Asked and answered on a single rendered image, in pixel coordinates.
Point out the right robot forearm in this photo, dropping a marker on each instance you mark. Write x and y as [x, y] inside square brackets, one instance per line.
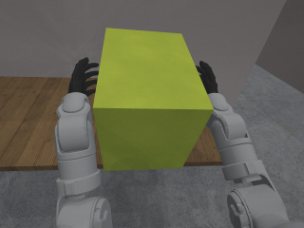
[239, 159]

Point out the table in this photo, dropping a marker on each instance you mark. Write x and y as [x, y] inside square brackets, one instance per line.
[28, 118]

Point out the carton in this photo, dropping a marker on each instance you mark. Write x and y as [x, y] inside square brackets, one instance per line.
[150, 104]

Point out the robot right upper arm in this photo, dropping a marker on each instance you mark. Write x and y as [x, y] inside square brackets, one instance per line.
[258, 206]

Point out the left robot forearm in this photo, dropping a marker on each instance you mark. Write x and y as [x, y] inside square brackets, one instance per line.
[75, 150]

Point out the right robot hand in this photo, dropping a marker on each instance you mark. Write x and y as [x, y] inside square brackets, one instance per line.
[208, 78]

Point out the left robot hand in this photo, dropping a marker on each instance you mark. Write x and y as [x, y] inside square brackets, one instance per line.
[78, 81]

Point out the robot left upper arm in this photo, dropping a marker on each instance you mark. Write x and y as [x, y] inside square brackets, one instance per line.
[92, 212]

